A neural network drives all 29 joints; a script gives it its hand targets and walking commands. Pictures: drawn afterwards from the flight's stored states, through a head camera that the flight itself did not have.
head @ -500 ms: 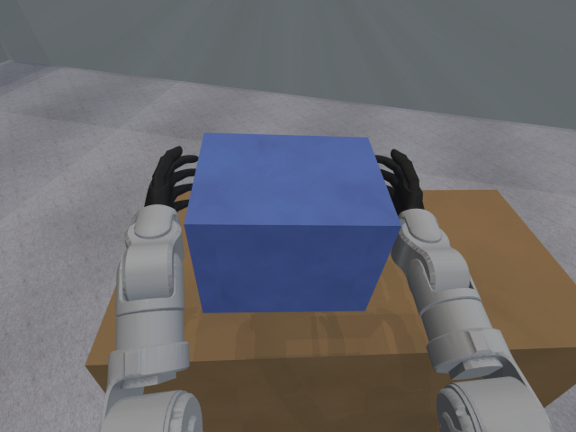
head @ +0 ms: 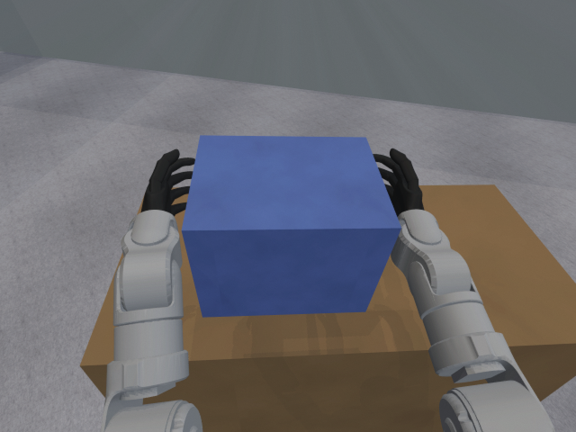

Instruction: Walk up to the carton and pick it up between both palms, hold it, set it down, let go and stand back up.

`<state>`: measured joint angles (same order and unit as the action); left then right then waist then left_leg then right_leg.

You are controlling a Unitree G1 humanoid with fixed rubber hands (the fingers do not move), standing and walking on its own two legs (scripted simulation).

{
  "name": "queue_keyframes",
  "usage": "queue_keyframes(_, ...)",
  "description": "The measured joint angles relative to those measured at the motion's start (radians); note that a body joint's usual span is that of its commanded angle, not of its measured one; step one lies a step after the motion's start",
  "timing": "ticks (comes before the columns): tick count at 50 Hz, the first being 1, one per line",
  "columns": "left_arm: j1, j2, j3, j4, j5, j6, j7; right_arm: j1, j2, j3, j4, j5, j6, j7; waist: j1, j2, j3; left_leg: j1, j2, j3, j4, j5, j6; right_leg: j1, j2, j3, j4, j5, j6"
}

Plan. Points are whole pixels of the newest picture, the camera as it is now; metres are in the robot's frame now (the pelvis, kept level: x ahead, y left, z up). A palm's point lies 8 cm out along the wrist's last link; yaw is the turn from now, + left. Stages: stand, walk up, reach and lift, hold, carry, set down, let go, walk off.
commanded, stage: hold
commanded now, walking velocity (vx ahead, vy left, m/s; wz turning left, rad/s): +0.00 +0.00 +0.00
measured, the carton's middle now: (285, 226) +0.36 +0.00 +0.14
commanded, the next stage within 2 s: none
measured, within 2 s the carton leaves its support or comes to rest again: neither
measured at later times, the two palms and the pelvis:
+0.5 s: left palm (157, 207) +0.35 +0.16 +0.19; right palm (402, 207) +0.35 -0.15 +0.17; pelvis -0.01 +0.00 +0.00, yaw +0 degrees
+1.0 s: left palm (155, 210) +0.35 +0.17 +0.18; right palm (401, 206) +0.36 -0.15 +0.17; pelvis -0.01 +0.00 +0.00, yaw +0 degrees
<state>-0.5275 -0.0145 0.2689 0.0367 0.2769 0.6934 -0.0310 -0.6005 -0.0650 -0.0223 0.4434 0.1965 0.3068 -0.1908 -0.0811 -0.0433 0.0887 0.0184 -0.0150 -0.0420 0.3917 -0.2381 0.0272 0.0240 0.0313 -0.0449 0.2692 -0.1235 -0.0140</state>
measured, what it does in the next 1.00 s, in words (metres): stands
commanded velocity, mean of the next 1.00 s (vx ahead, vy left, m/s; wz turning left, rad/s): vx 0.00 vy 0.00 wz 0.00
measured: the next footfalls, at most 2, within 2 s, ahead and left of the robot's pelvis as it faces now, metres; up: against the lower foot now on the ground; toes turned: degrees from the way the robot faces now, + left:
none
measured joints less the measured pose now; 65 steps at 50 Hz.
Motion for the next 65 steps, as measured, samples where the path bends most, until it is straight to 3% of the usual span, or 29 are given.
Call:
queue_keyframes(24,-0.074,0.008,0.023,0.088,0.002,-0.019,-0.001,-0.049,0.027,-0.069,0.06,-0.054,-0.015,0.026,0.021,0.005,-0.015,-0.034,-0.009,0.012,-0.017,0.029,0.003,-0.048,-0.011,0.005,0.012,0.015,0.001)
queue_keyframes(33,-0.065,0.005,0.016,0.089,0.006,-0.017,0.005,-0.044,0.018,-0.058,0.076,-0.051,-0.024,0.029,0.015,0.007,-0.005,-0.026,-0.003,0.009,-0.013,0.023,-0.001,-0.035,-0.006,0.0,0.006,0.013,-0.002)
queue_keyframes(41,-0.028,0.012,0.004,0.042,-0.02,-0.023,0.006,-0.015,0.006,-0.019,0.009,-0.02,-0.016,0.001,0.007,0.002,-0.01,-0.025,0.001,0.003,0.0,0.013,-0.005,-0.03,-0.002,-0.007,0.014,0.004,-0.006)
queue_keyframes(49,-0.049,0.01,0.026,0.072,0.005,-0.003,-0.012,-0.031,0.031,-0.049,0.052,-0.052,-0.006,0.011,0.018,-0.008,-0.022,-0.012,-0.005,0.006,-0.023,0.024,-0.004,-0.029,-0.009,-0.006,0.019,-0.001,-0.005)
queue_keyframes(65,-0.051,0.013,0.007,0.077,-0.003,-0.025,0.001,-0.029,0.017,-0.043,0.044,-0.041,-0.024,0.014,0.011,0.002,-0.002,-0.027,-0.006,0.014,-0.005,0.019,0.004,-0.033,-0.01,-0.002,0.012,0.009,0.003)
